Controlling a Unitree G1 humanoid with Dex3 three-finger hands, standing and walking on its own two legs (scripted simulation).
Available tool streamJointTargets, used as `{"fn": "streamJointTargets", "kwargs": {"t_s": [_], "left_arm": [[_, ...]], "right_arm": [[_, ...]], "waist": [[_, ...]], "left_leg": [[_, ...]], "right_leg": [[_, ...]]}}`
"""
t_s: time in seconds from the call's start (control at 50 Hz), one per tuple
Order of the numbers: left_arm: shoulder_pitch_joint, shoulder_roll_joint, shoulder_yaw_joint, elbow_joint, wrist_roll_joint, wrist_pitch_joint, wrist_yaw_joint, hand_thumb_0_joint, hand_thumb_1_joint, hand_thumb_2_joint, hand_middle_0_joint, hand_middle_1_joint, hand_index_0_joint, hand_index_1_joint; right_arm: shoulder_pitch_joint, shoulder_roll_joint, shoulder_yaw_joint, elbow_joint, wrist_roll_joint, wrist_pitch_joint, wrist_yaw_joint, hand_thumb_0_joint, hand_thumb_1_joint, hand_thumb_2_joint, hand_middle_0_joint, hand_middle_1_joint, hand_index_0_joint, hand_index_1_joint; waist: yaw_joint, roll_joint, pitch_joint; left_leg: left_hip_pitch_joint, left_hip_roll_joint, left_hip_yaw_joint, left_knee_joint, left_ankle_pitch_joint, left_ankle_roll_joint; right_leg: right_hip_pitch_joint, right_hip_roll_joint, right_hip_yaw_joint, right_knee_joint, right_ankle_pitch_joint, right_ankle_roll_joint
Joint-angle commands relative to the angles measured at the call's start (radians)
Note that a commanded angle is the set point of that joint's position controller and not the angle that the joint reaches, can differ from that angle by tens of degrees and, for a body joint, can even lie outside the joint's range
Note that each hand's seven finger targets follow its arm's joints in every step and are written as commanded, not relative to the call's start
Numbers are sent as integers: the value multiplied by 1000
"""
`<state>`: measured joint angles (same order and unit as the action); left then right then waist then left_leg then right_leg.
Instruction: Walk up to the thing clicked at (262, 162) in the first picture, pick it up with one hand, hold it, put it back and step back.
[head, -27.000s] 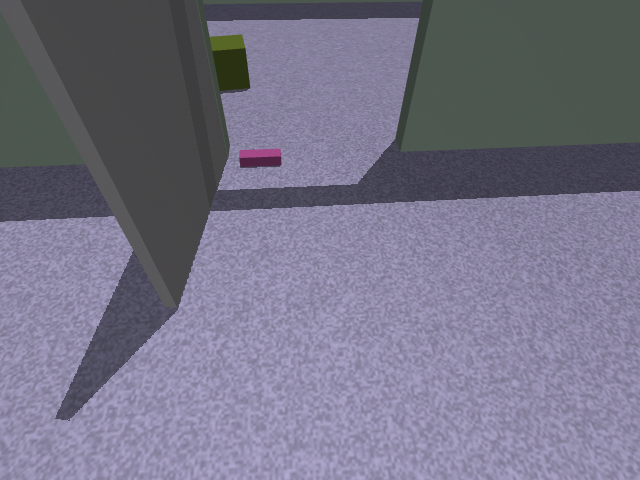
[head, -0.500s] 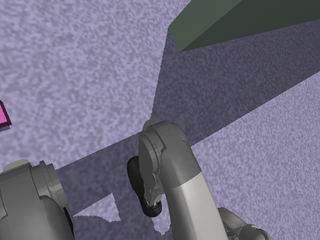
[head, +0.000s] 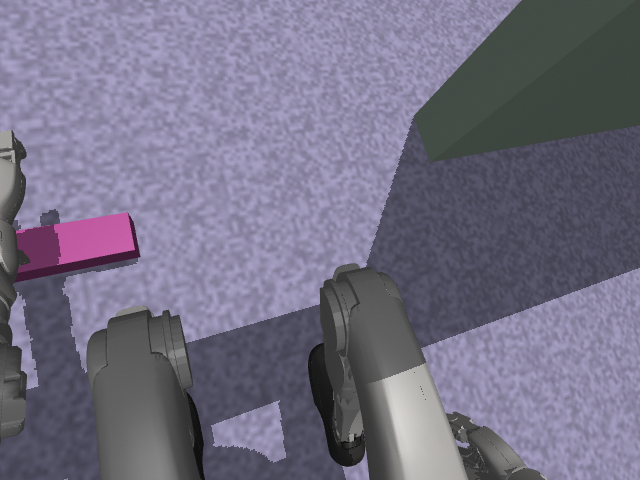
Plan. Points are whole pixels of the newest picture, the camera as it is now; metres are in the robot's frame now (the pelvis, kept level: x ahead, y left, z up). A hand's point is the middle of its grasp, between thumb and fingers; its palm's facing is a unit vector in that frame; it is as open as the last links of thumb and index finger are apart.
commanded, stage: withdraw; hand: left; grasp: from above
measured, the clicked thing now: (63, 248) +0.44 +0.29 -0.30
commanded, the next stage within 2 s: home in 0.42 s
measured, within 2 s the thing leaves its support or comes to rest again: neither
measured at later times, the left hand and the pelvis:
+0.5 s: hand (18, 249) +0.40 +0.30 -0.15, palm faces -0.50 -0.06 -0.86, open 13.9 cm; pelvis -0.02 -0.01 +0.02, yaw +3 degrees
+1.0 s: hand out of the picture +0.39 +0.30 -0.05, palm faces -0.31 -0.47 -0.83, open 9.9 cm; pelvis +0.00 +0.00 +0.08, yaw +4 degrees
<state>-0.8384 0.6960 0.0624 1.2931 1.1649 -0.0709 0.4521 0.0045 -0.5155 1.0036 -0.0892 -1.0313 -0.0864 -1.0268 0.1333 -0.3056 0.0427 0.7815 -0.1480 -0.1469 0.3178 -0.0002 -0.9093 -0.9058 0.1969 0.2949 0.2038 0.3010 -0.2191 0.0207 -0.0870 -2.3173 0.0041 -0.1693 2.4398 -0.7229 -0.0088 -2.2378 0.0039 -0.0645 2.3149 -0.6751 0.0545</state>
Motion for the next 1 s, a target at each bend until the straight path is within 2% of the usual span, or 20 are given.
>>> {"fn": "streamJointTargets", "kwargs": {"t_s": [0.0, 0.04, 0.08, 0.12, 0.18, 0.34, 0.4, 0.48, 0.5, 0.54, 0.58, 0.6, 0.68, 0.72, 0.74, 0.82, 0.88, 0.92, 0.96, 0.98], "left_arm": [[-338, 145, -37, -249, -41, 13, -117, 0, -529, 1039, -87, -1042, -73, -1056], [-294, 78, -81, -160, -47, 5, -182, 0, -532, 1046, -80, -1047, -65, -1062], [-288, 123, -54, -120, -56, -17, -217, 0, -526, 1046, -91, -1048, -75, -1065], [-280, 130, -66, -95, -45, -46, -247, 0, -533, 1051, -86, -1056, -70, -1073], [-320, 187, -46, -122, -29, -102, -252, 0, -525, 1041, -94, -1045, -79, -1060], [-390, 220, -26, 16, 65, -205, -121, 0, -522, 1027, -83, -1027, -75, -1035], [-458, 211, -38, 61, 103, -231, -57, 0, -516, 1016, -89, -1021, -85, -1025], [-517, 342, 53, 76, 144, -244, 41, 0, -513, 1001, -77, -1022, -85, -1014], [-498, 335, 50, 108, 159, -237, 61, 0, -503, 992, -79, -1017, -90, -1005], [-508, 363, 81, 75, 165, -221, 94, 0, -392, 986, -238, -857, -210, -845], [-515, 374, 104, 7, 135, -194, 110, 0, -339, 1037, -248, -833, -219, -861], [-480, 381, 124, -15, 109, -176, 113, 0, -304, 1023, -245, -810, -217, -836], [-412, 329, 111, -49, 19, -103, 57, 0, -143, 954, -228, -696, -206, -717], [-336, 345, 147, -154, -60, -77, 12, 0, -52, 933, -222, -647, -202, -666], [-271, 310, 138, -168, -97, -60, -17, 0, 19, 950, -224, -638, -205, -656], [-182, 204, 107, -369, -262, -21, -155, 0, 303, 969, -223, -559, -210, -572], [57, 86, 66, -475, -387, 26, -259, 0, 493, 986, -223, -509, -213, -520], [75, 123, 108, -666, -464, 35, -310, 0, 624, 1016, -227, -491, -218, -500], [189, 14, 45, -687, -531, 57, -367, 0, 773, 1011, -224, -437, -218, -443], [220, -8, 49, -758, -571, 61, -383, 0, 849, 978, -216, -383, -213, -386]], "right_arm": [[207, -269, -126, -65, 57, 52, -53, 0, -905, -906, 200, 300, 200, 300], [211, -244, -122, -70, 67, 74, -76, 0, -904, -906, 200, 300, 200, 300], [197, -237, -109, -93, 68, 88, -103, 0, -905, -906, 200, 300, 200, 300], [177, -220, -93, -116, 64, 98, -130, 0, -905, -906, 200, 300, 200, 300], [165, -203, -71, -124, 65, 103, -168, 0, -906, -906, 200, 300, 200, 300], [169, -211, -43, -111, 35, 96, -197, 0, -901, -902, 200, 300, 200, 300], [185, -224, -38, -92, 17, 81, -200, 0, -902, -901, 200, 300, 200, 300], [202, -247, -37, -74, -10, 66, -200, 0, -901, -898, 200, 300, 200, 300], [206, -248, -37, -68, -20, 59, -197, 0, -900, -897, 200, 300, 200, 300], [218, -254, -44, -55, -29, 48, -192, 0, -887, -894, 200, 300, 200, 300], [221, -255, -54, -57, -34, 37, -183, 0, -886, -893, 200, 300, 200, 300], [213, -256, -66, -61, -30, 35, -180, 0, -887, -894, 200, 300, 200, 300], [245, -254, -91, -54, -11, 28, -163, 0, -889, -895, 200, 300, 200, 300], [270, -258, -112, -60, 12, 33, -158, 0, -890, -896, 200, 300, 200, 300], [270, -252, -120, -63, 25, 37, -155, 0, -891, -896, 200, 300, 200, 300], [284, -241, -143, -81, 76, 60, -155, 0, -893, -897, 200, 300, 200, 300], [238, -213, -140, -138, 113, 82, -165, 0, -895, -897, 200, 300, 200, 300], [195, -205, -141, -190, 124, 93, -179, 0, -895, -898, 200, 300, 200, 300], [175, -180, -136, -188, 133, 100, -189, 0, -896, -898, 200, 300, 200, 300], [166, -174, -139, -201, 139, 101, -196, 0, -898, -899, 200, 300, 200, 300]], "waist": [[-37, 274, -677], [-44, 153, -599], [-43, 69, -514], [-38, 26, -467], [-6, 65, -488], [-20, 141, -528], [-54, 198, -526], [-37, 266, -613], [-55, 287, -587], [-55, 328, -620], [-45, 387, -706], [-17, 410, -751], [-6, 392, -768], [44, 392, -863], [55, 395, -853], [61, 307, -855], [75, 175, -772], [92, 148, -782], [87, 108, -704], [93, 107, -684]], "left_leg": [[573, -14, 95, -378, 212, 27], [506, -21, 102, -384, 182, 39], [441, -26, 107, -394, 128, 51], [388, -36, 137, -394, 88, 55], [407, -40, 149, -407, 67, 48], [441, -37, 149, -373, 84, 38], [477, -34, 133, -359, 82, 30], [527, -33, 134, -324, 120, 25], [530, -33, 135, -320, 121, 24], [563, -30, 135, -314, 136, 23], [611, -27, 137, -314, 164, 21], [639, -25, 137, -324, 173, 18], [628, -24, 144, -348, 174, 21], [671, -26, 147, -380, 228, 21], [680, -26, 142, -403, 238, 18], [721, -24, 123, -457, 291, 24], [681, -22, 109, -526, 255, 38], [686, -16, 112, -557, 270, 41], [690, -13, 109, -589, 256, 43], [705, -11, 101, -614, 242, 41]], "right_leg": [[371, 33, -83, -291, 254, -97], [388, 31, -70, -324, 225, -94], [408, 29, -59, -362, 163, -92], [440, 29, -41, -398, 96, -92], [439, 24, -29, -400, 50, -92], [371, 24, -33, -343, 53, -96], [297, 24, -63, -302, 67, -97], [289, 19, -77, -257, 100, -92], [273, 17, -83, -244, 104, -88], [260, 16, -91, -224, 123, -84], [275, 11, -90, -205, 158, -87], [274, 8, -89, -200, 169, -92], [293, 7, -84, -230, 186, -99], [382, 2, -73, -252, 229, -100], [394, -1, -71, -261, 237, -100], [476, 4, -59, -335, 293, -92], [548, 11, -50, -414, 275, -85], [628, 10, -35, -453, 300, -81], [629, 10, -25, -497, 283, -81], [629, 5, -21, -519, 270, -82]]}}
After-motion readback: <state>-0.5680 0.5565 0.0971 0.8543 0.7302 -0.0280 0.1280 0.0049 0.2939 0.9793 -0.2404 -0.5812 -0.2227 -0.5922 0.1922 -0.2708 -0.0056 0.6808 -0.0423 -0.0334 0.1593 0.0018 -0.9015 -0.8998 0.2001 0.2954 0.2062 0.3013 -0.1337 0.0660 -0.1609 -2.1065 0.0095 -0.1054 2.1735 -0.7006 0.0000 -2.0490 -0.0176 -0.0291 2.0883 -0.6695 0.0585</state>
